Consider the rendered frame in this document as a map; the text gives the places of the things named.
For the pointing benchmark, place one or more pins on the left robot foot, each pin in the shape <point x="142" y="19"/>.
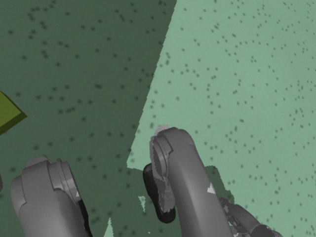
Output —
<point x="85" y="216"/>

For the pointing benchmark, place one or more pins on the right robot foot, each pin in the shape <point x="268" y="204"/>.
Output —
<point x="152" y="191"/>

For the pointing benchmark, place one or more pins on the right robot arm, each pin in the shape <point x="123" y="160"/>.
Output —
<point x="264" y="231"/>

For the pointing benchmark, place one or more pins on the right robot hand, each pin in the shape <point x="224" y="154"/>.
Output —
<point x="243" y="223"/>

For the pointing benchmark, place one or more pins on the carton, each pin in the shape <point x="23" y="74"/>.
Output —
<point x="10" y="113"/>

